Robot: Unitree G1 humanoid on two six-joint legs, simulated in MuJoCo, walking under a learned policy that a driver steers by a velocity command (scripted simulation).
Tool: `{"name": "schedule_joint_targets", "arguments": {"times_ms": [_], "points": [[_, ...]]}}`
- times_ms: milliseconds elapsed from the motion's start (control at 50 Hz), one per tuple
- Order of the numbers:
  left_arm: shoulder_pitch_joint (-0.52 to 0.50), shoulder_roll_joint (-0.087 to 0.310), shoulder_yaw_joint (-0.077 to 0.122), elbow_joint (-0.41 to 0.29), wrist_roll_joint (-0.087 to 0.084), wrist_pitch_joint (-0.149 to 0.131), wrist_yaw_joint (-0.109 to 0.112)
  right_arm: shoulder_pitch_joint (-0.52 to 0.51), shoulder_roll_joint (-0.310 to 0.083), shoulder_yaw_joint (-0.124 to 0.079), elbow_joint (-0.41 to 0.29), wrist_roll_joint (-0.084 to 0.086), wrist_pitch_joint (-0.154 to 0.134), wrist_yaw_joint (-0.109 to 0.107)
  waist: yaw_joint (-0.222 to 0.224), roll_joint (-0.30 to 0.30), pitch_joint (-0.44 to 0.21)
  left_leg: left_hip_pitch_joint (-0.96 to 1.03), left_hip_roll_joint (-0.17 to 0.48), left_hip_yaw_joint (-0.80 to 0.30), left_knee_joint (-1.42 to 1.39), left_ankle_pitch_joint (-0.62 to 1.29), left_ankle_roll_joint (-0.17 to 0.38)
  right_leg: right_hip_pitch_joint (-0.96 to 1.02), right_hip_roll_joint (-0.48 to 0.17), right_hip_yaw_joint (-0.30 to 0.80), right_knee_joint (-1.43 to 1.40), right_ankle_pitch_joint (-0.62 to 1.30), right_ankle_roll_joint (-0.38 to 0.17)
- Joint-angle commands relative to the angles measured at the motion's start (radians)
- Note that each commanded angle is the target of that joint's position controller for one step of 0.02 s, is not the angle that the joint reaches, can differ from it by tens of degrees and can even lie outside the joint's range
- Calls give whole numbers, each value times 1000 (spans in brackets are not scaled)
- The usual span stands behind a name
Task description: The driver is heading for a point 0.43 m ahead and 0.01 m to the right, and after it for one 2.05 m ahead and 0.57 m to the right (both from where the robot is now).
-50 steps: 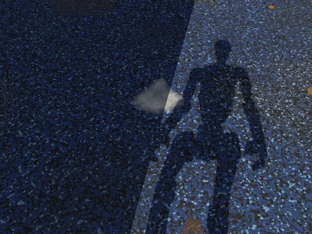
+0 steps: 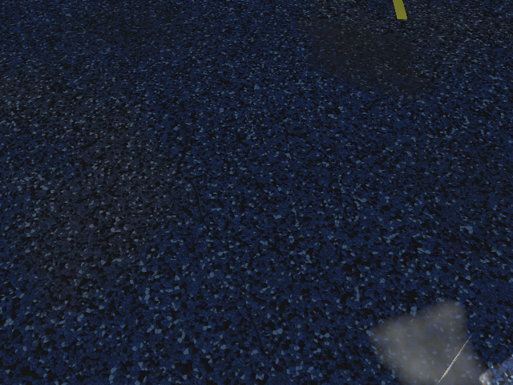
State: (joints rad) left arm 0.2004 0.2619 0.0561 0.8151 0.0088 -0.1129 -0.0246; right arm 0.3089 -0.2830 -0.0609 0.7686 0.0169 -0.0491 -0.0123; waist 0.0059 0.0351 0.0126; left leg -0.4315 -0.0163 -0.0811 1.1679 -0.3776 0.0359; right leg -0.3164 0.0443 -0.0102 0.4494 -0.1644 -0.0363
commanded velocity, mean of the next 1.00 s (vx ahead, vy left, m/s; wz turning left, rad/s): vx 0.28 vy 0.00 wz -0.20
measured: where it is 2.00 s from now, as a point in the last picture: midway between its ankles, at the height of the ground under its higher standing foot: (275, 384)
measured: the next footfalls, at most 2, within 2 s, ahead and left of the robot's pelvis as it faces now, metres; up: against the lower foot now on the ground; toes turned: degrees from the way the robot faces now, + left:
left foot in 0.36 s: +0.34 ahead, +0.16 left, +0.00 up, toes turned +3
right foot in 0.84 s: +0.42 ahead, -0.08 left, +0.00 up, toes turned -15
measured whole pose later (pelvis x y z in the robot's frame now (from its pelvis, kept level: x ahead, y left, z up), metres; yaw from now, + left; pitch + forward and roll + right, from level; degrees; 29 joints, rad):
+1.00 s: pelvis +0.36 +0.03 +0.00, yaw -17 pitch +3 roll +2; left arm 0.16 0.30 0.08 0.68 0.00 0.02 0.00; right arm 0.09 -0.31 -0.08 0.78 -0.01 0.01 -0.03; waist 0.01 0.02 0.06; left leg -0.52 0.02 -0.01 1.11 -0.48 -0.05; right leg -0.39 0.03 0.03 0.49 -0.16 -0.06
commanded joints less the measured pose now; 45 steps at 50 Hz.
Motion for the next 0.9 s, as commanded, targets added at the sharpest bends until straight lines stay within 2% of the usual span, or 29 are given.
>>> {"name": "schedule_joint_targets", "arguments": {"times_ms": [20, 80, 140, 180, 220, 260, 300, 320, 340, 360, 380, 400, 420, 440, 460, 480, 500, 540, 580, 640, 680, 740, 800, 820, 840, 860, 880, 900], "points": [[35, 96, 17, -30, -2, -8, 3, -26, -70, -20, -91, -3, -21, 6, 5, -137, -33, -223, 107, -21, -73, 53, -3, 211, -264, 325, -249, 42, -179], [63, 150, 31, -9, -16, -8, 10, -103, -37, -2, -124, -13, -21, 9, 17, -115, -13, -243, 127, 15, -241, 129, -25, 192, -275, 254, -296, 141, -204], [87, 174, 35, 5, -24, 4, 15, -191, -22, 10, -142, -10, -28, 18, 44, -110, -1, -192, 114, 45, -432, 297, -33, 177, -242, 161, -311, 176, -177], [121, 181, 34, 21, -30, 11, 15, -248, -25, 11, -154, -4, -32, 24, 66, -111, 9, -146, 92, 66, -522, 373, -38, 178, -231, 123, -303, 188, -162], [162, 185, 33, 42, -34, 19, 14, -300, -32, 11, -172, 2, -34, 31, 82, -112, 21, -134, 79, 73, -574, 391, -32, 214, -250, 123, -288, 187, -155], [182, 192, 34, 57, -37, 29, 15, -336, -43, 8, -190, 5, -37, 40, 80, -119, 34, -133, 70, 73, -616, 350, -12, 267, -280, 134, -260, 203, -142], [175, 210, 38, 64, -38, 41, 19, -312, -67, -1, -191, 4, -41, 45, 46, -129, 21, -67, 53, 84, -659, 298, 16, 305, -298, 132, -204, 294, -123], [158, 216, 38, 63, -40, 45, 22, -242, -88, -13, -171, -1, -42, 43, -4, -125, -17, 47, 29, 107, -696, 301, 36, 300, -278, 103, -120, 432, -104], [159, 197, 31, 60, -37, 47, 24, -107, -132, -37, -128, -7, -40, 36, -65, -105, -104, 248, 17, 116, -706, 307, 65, 255, -231, 60, 42, 529, -79], [150, 146, 8, 30, -13, 43, 25, 62, -206, -59, -104, -29, -38, 24, -133, -11, -241, 540, 196, -73, -673, 420, 131, 64, -168, 25, 337, 335, -32], [269, 30, -28, 19, -8, 26, 23, 92, -278, -70, -96, -41, -28, 23, -77, 259, -359, 819, 444, -477, -743, 467, 286, -300, -4, 0, 680, -342, 37], [241, 135, -3, 45, -28, 17, 22, 104, -184, -48, -97, -33, -24, 24, -114, 158, -362, 769, 440, -521, -780, 523, 284, -365, -26, 136, 808, -450, 40], [174, 177, 14, 26, -47, 17, 23, 37, -147, -32, -102, -31, -27, 24, -98, 111, -231, 649, 410, -342, -772, 689, 250, -397, -58, 138, 835, -396, 41], [138, 163, 13, 24, -43, 25, 28, -28, -113, -21, -103, -31, -31, 28, -64, 56, -176, 539, 357, -215, -782, 799, 221, -370, -98, 113, 795, -342, 51], [124, 152, 18, 24, -32, 40, 34, -85, -85, -15, -101, -29, -34, 33, -32, 40, -124, 438, 320, -134, -810, 823, 198, -339, -123, 104, 735, -298, 60], [141, 138, 21, 29, -31, 59, 37, -122, -72, -12, -97, -32, -39, 34, 2, 64, -107, 351, 297, -74, -846, 824, 181, -267, -142, 101, 700, -261, 67], [157, 117, 20, 33, -32, 78, 40, -144, -71, -14, -89, -39, -45, 33, 20, 68, -99, 284, 287, -34, -876, 843, 182, -211, -134, 88, 687, -226, 77], [147, 95, 22, 10, -27, 101, 44, -177, -96, -23, -78, -44, -50, 22, 44, 71, -79, 231, 291, 34, -909, 876, 199, -206, -126, 75, 641, -165, 94], [102, 83, 20, -23, -19, 110, 42, -184, -114, -30, -64, -41, -42, 4, 40, 67, -71, 234, 290, 92, -926, 840, 196, -222, -136, 67, 546, -79, 97], [32, 76, 19, -62, -18, 112, 25, -182, -128, -34, -47, -35, -20, -19, 15, 59, -75, 252, 276, 166, -935, 754, 182, -186, -137, 37, 406, 45, 89], [-18, 78, 20, -92, -18, 116, 13, -170, -143, -39, -33, -30, -5, -24, -4, 48, -68, 287, 290, 182, -926, 718, 179, -181, -134, 22, 337, 60, 79], [-69, 95, 30, -136, -16, 126, -4, -153, -164, -48, -16, -15, 18, -23, -21, 47, -56, 350, 321, 183, -869, 679, 169, -189, -124, -2, 270, -15, 55], [-70, 104, 40, -167, -20, 134, -17, -160, -179, -56, -11, 6, 37, -25, -10, 56, -51, 391, 338, 180, -761, 685, 134, -156, -97, -38, 168, -76, 15], [-37, 110, 47, -164, -20, 132, -16, -164, -174, -56, -8, 13, 41, -28, 13, 44, -65, 378, 312, 208, -679, 699, 100, -79, -70, -58, 74, -4, -8], [28, 160, 68, -153, -14, 128, -5, -113, -156, -54, 9, 7, 41, -27, 33, -19, -108, 331, 246, 248, -534, 667, 40, 64, -56, -22, -18, 203, -46], [102, 293, 103, -158, -4, 128, 20, -102, -122, -42, -19, -33, 31, -21, 33, -237, -182, 94, 144, 300, -248, 350, -49, 304, -252, 253, 10, 711, -144], [109, 327, 103, -176, 14, 125, 23, -125, -82, -22, -60, -55, 26, -15, 32, -345, -272, -177, -17, 190, 5, -333, -104, 444, -441, 562, -13, 821, -367], [100, 255, 82, -182, 6, 115, 14, -180, -122, -34, -47, -35, 29, -5, 72, -178, -301, -204, 15, 29, 95, -327, -93, 413, -412, 503, -41, 718, -356]]}}
Velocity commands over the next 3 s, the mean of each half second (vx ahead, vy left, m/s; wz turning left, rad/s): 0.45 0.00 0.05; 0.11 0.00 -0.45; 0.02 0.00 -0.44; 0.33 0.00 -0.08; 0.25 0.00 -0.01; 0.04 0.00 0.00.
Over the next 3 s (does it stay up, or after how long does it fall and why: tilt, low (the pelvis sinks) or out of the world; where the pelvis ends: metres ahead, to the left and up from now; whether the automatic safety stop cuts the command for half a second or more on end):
stays up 0.71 -0.09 -0.01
